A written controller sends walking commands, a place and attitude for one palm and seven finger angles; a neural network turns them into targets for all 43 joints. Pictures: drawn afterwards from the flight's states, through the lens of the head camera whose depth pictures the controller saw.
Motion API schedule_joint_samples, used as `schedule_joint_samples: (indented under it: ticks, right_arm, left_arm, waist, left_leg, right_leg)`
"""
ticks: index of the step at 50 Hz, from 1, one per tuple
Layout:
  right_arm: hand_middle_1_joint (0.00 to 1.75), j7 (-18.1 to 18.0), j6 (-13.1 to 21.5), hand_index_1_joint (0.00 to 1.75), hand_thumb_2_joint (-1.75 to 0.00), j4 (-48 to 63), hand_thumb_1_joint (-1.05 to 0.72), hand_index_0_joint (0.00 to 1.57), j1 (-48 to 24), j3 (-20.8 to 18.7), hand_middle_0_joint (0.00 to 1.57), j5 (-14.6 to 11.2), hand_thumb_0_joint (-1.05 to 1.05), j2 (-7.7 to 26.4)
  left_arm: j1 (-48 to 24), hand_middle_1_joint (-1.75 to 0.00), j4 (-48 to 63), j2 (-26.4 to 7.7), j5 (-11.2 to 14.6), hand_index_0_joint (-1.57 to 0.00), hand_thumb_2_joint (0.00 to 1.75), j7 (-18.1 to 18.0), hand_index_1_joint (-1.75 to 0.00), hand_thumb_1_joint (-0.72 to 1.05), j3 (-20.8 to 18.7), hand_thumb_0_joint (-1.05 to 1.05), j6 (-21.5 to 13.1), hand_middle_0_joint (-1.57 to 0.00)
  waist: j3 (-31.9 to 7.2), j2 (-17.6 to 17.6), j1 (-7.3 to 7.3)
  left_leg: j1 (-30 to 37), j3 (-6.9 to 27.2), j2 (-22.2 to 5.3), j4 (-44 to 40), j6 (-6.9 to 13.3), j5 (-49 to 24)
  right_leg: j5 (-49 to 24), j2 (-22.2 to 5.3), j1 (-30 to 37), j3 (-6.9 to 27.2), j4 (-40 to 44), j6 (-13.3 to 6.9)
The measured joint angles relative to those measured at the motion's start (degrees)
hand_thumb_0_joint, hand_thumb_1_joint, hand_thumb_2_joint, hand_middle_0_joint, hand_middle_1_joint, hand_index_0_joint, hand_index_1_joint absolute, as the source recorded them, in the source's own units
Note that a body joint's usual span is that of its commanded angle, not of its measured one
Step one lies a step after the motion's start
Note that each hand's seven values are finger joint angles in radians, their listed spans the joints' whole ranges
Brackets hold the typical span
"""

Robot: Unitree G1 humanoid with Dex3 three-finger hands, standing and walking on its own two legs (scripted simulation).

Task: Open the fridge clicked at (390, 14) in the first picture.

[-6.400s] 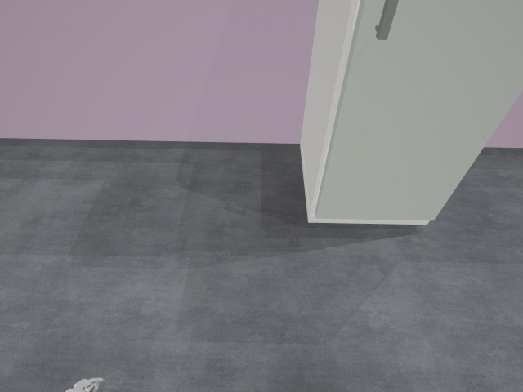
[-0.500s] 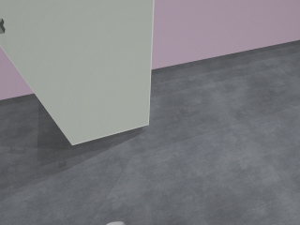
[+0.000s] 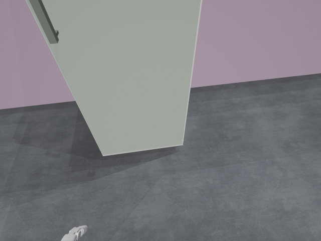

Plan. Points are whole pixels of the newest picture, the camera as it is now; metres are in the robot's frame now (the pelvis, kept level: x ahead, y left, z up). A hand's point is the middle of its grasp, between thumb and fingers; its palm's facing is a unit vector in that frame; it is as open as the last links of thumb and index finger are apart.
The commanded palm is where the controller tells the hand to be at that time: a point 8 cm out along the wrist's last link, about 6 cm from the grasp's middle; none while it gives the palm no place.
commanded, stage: turn to face it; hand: left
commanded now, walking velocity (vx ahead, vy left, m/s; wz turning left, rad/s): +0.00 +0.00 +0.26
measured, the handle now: (39, 1) +0.68 +0.38 +0.27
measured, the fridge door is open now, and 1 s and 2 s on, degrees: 0 0 0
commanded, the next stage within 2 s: take the last steps up to it in 0.08 s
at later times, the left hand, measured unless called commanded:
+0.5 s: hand out of the picture -0.09 +0.20 -0.17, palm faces +0.28 -0.94 -0.21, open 7.4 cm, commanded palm none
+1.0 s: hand (84, 213) +0.22 +0.25 -0.17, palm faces +0.12 -0.98 -0.18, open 7.4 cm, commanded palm none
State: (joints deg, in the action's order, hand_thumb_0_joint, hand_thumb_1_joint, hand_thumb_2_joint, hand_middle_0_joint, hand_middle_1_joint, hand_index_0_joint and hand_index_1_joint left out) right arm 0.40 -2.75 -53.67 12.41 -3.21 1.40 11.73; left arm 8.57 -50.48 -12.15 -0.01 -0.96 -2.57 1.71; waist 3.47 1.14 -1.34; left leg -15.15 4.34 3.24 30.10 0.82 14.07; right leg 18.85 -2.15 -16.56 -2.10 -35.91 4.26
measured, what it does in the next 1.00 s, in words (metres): walks ahead: right foot, then left foot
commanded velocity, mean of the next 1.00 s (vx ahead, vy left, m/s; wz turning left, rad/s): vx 0.23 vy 0.02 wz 0.06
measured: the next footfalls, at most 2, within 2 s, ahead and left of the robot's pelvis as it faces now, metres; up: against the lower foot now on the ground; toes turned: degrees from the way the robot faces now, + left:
right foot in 0.02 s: +0.05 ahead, -0.12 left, +0.00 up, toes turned -3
left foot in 0.52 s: +0.00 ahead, +0.15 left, +0.00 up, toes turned +15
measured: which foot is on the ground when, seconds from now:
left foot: down 0.00-0.02, up 0.04-0.50, down 0.52-1.00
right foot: up 0.00-0.00, down 0.02-0.52, up 0.54-0.98, down 1.00-1.00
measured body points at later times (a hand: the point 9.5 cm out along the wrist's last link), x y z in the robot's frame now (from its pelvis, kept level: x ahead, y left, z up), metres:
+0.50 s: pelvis -0.01 +0.03 +0.00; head +0.00 +0.04 +0.45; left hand -0.11 +0.25 -0.15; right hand +0.12 -0.21 -0.13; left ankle -0.04 +0.14 -0.73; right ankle +0.01 -0.12 -0.73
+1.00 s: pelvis +0.14 +0.06 -0.01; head +0.16 +0.06 +0.44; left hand +0.22 +0.30 -0.15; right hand +0.04 -0.15 -0.16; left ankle -0.03 +0.14 -0.73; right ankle +0.26 -0.02 -0.73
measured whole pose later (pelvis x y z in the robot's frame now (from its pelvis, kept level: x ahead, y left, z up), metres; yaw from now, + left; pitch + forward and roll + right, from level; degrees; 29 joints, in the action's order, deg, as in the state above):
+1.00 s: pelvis +0.14 +0.06 -0.01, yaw +8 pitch -1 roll +1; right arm -1.5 2.5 -67.8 28.8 -1.5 1.3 6.3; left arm 6.8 -57.4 -9.5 -0.9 1.0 -2.6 -1.4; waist 4.2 0.4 -2.9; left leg 5.8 -6.8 -0.3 23.3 0.3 26.7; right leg 11.2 -3.0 -24.8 -7.1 -35.2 -1.7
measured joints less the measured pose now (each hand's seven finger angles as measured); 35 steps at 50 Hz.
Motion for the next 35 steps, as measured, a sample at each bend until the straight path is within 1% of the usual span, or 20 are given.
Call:
schedule_joint_samples:
  ticks: [1,3,4,5,7,8,10,13,16,19,21,23,24,25,26,28,29,30,32,35]
  right_arm:
    - [0.3,0.06,-0.04,0.3,-0.9,-0.19,-0.91,0.2,0.44,-0.18,0.2,-0.26,0.0,0.18]
    - [0.3,-0.01,-0.61,0.3,-0.9,-0.89,-0.91,0.2,0.56,-0.8,0.2,-0.49,0.0,0.84]
    - [0.3,-0.03,-1.1,0.3,-0.9,-1.22,-0.91,0.2,0.73,-1.1,0.2,-0.43,0.0,1.02]
    - [0.3,0.04,-1.52,0.3,-0.9,-1.6,-0.91,0.2,0.85,-1.35,0.2,-0.36,0.0,1.22]
    - [0.3,0.31,-1.92,0.3,-0.9,-2.25,-0.91,0.2,0.97,-1.7,0.2,-0.2,0.0,1.67]
    - [0.3,0.41,-1.95,0.3,-0.9,-2.52,-0.91,0.2,1.03,-1.78,0.2,-0.12,0.0,1.84]
    - [0.3,0.48,-1.95,0.3,-0.9,-3.04,-0.91,0.19,1.19,-1.79,0.2,-0.07,0.0,2.01]
    - [0.3,0.56,-2.0,0.3,-0.9,-4.03,-0.91,0.19,1.36,-1.62,0.2,0.07,0.0,2.1]
    - [0.3,0.87,-1.99,0.3,-0.9,-4.98,-0.91,0.19,1.37,-1.33,0.19,0.25,0.0,2.14]
    - [0.3,1.3,-1.73,0.3,-0.9,-5.39,-0.91,0.19,0.77,-1.04,0.19,0.24,0.0,1.95]
    - [0.3,1.51,-1.31,0.3,-0.9,-5.13,-0.92,0.19,0.03,-0.79,0.19,0.12,0.0,1.67]
    - [0.3,1.57,-0.39,0.3,-0.9,-4.43,-0.92,0.19,-0.65,-0.45,0.19,-0.01,0.0,1.21]
    - [0.3,1.51,0.31,0.3,-0.9,-4.0,-0.92,0.19,-0.84,-0.23,0.19,-0.06,0.0,0.99]
    - [0.3,1.39,1.15,0.3,-0.9,-3.44,-0.91,0.19,-0.82,0.01,0.19,-0.14,0.0,0.97]
    - [0.3,1.14,2.03,0.3,-0.9,-2.95,-0.91,0.19,-0.84,0.09,0.19,-0.09,0.0,0.92]
    - [0.3,0.48,3.11,0.3,-0.9,-2.75,-0.91,0.19,-0.9,0.5,0.19,0.1,0.0,-0.38]
    - [0.3,0.18,3.49,0.3,-0.9,-2.74,-0.91,0.19,-0.4,0.8,0.19,0.13,0.0,-0.98]
    - [0.3,-0.12,3.78,0.3,-0.9,-2.86,-0.91,0.19,0.32,1.09,0.19,0.1,0.0,-1.56]
    - [0.3,-0.86,4.25,0.3,-0.9,-3.72,-0.92,0.19,2.03,1.35,0.2,-0.09,0.0,-2.51]
    - [0.3,-1.29,4.83,0.3,-0.9,-5.79,-0.94,0.2,4.93,1.51,0.2,-0.4,0.0,-2.91]
  left_arm:
    - [0.32,-0.3,0.15,0.28,-0.16,-0.2,0.9,-0.07,-0.3,0.91,0.23,0.01,-0.63,-0.2]
    - [0.63,-0.3,-0.23,1.47,-0.62,-0.2,0.9,-0.15,-0.3,0.91,0.8,0.0,-1.4,-0.2]
    - [1.09,-0.3,-0.31,1.89,-0.7,-0.2,0.9,-0.1,-0.3,0.91,1.03,0.0,-1.48,-0.2]
    - [1.63,-0.3,-0.45,2.26,-0.73,-0.2,0.9,-0.09,-0.3,0.91,1.17,0.0,-1.45,-0.2]
    - [2.66,-0.3,-0.98,2.86,-0.75,-0.21,0.9,-0.18,-0.3,0.91,1.26,0.0,-1.21,-0.2]
    - [3.12,-0.3,-1.33,3.06,-0.76,-0.21,0.9,-0.21,-0.3,0.9,1.26,0.0,-1.17,-0.2]
    - [3.96,-0.3,-2.07,3.26,-0.82,-0.21,0.9,-0.27,-0.3,0.9,1.22,0.0,-1.25,-0.2]
    - [5.33,-0.3,-3.22,3.35,-0.98,-0.21,0.9,-0.15,-0.3,0.9,1.12,0.0,-1.72,-0.2]
    - [7.21,-0.3,-4.63,3.23,-1.19,-0.21,0.9,0.13,-0.3,0.9,0.91,0.0,-2.46,-0.2]
    - [9.48,-0.3,-6.38,2.65,-1.5,-0.21,0.9,0.38,-0.3,0.9,0.62,0.0,-3.03,-0.2]
    - [11.09,-0.3,-7.79,2.02,-1.7,-0.21,0.9,0.47,-0.3,0.9,0.35,0.0,-3.13,-0.2]
    - [12.71,-0.3,-9.33,1.22,-1.77,-0.21,0.9,0.56,-0.3,0.9,-0.01,0.0,-2.86,-0.2]
    - [13.54,-0.3,-10.15,0.81,-1.66,-0.21,0.9,0.62,-0.3,0.9,-0.2,0.0,-2.58,-0.2]
    - [14.45,-0.3,-10.89,0.54,-1.48,-0.21,0.9,0.7,-0.3,0.9,-0.33,0.0,-2.24,-0.2]
    - [15.19,-0.3,-11.58,0.34,-1.29,-0.21,0.9,0.83,-0.3,0.9,-0.44,0.0,-1.77,-0.2]
    - [15.67,-0.3,-13.04,-0.38,-1.29,-0.2,0.9,0.84,-0.3,0.91,-0.61,0.01,-0.34,-0.2]
    - [15.66,-0.3,-13.58,-0.52,-1.4,-0.2,0.9,0.92,-0.3,0.91,-0.64,0.01,0.2,-0.2]
    - [15.38,-0.3,-13.91,-0.61,-1.48,-0.2,0.9,1.11,-0.3,0.91,-0.67,0.01,0.45,-0.2]
    - [14.35,-0.3,-13.85,-0.68,-1.54,-0.2,0.9,1.63,-0.3,0.91,-0.67,0.01,0.1,-0.2]
    - [12.23,-0.3,-12.62,-0.31,-1.49,-0.2,0.9,1.89,-0.3,0.91,-0.58,0.01,-0.74,-0.2]
  waist:
    - [-0.27,0.25,0.12]
    - [0.11,1.8,-0.09]
    - [-0.01,1.94,-0.09]
    - [-0.16,1.98,0.02]
    - [-0.35,2.09,0.11]
    - [-0.39,2.07,0.11]
    - [-0.43,1.73,0.21]
    - [-0.55,1.0,0.9]
    - [-1.0,0.31,1.99]
    - [-1.53,-0.68,3.34]
    - [-1.85,-1.55,4.3]
    - [-2.22,-2.5,5.01]
    - [-2.47,-2.84,5.19]
    - [-2.87,-2.69,5.2]
    - [-3.21,-2.36,4.96]
    - [-3.0,-3.49,4.84]
    - [-3.18,-3.59,4.58]
    - [-3.28,-3.55,4.23]
    - [-3.31,-3.43,3.69]
    - [-3.17,-3.38,3.37]
  left_leg:
    - [-1.0,0.26,0.25,1.83,-0.5,0.8]
    - [-4.07,0.63,0.2,10.24,-1.36,9.11]
    - [-5.97,0.31,0.45,15.95,-1.63,12.01]
    - [-7.74,-0.19,0.45,21.65,-1.87,12.89]
    - [-10.29,-1.22,-0.45,30.32,-2.44,11.22]
    - [-10.98,-1.56,-1.1,32.9,-2.79,9.96]
    - [-11.24,-1.93,-2.37,34.84,-3.52,8.42]
    - [-9.68,-2.45,-4.1,32.35,-4.24,7.98]
    - [-7.53,-3.58,-5.5,27.45,-4.36,8.47]
    - [-5.46,-5.34,-6.23,21.46,-3.83,9.46]
    - [-3.86,-6.53,-6.21,16.65,-3.17,10.41]
    - [-1.37,-7.81,-5.9,10.01,-2.41,9.91]
    - [0.53,-8.66,-5.73,5.57,-2.15,8.19]
    - [2.71,-9.22,-5.73,1.03,-1.91,7.21]
    - [3.59,-8.95,-5.76,-1.45,-1.17,5.25]
    - [3.95,-9.89,-4.95,0.25,0.13,3.98]
    - [4.78,-10.22,-4.8,-0.1,0.6,4.24]
    - [5.89,-10.32,-4.6,-1.23,0.94,4.24]
    - [8.39,-10.31,-4.0,-4.61,1.22,3.35]
    - [11.92,-10.39,-2.75,-9.47,1.83,2.0]
  right_leg:
    - [-3.08,0.02,1.63,-0.28,3.88,-0.93]
    - [-2.81,0.34,1.62,-1.69,2.88,-3.96]
    - [-2.23,-0.01,1.81,-2.24,2.75,-4.95]
    - [-2.06,-0.34,2.22,-2.66,3.19,-5.52]
    - [-2.62,-0.79,3.17,-3.43,4.79,-5.84]
    - [-3.06,-1.0,3.55,-3.83,5.55,-5.81]
    - [-3.73,-1.46,4.07,-4.58,6.68,-5.84]
    - [-4.36,-2.12,4.64,-5.61,7.95,-5.73]
    - [-4.91,-2.73,5.28,-6.74,9.28,-5.32]
    - [-5.36,-3.58,5.84,-7.67,10.47,-4.6]
    - [-5.53,-4.25,6.03,-7.96,10.92,-3.97]
    - [-5.25,-5.02,6.0,-8.05,10.58,-3.18]
    - [-4.74,-5.37,5.83,-8.06,9.79,-2.69]
    - [-3.77,-5.47,5.34,-8.15,8.25,-2.24]
    - [-0.79,-5.4,4.14,-7.93,5.13,-2.17]
    - [6.1,-5.2,0.5,-4.98,-4.97,-2.86]
    - [6.98,-4.65,-1.74,-3.95,-10.47,-3.26]
    - [6.23,-4.23,-3.91,-3.38,-15.22,-3.57]
    - [2.55,-3.96,-7.7,-2.89,-21.5,-3.67]
    - [-2.44,-4.11,-12.04,-2.2,-24.79,-3.09]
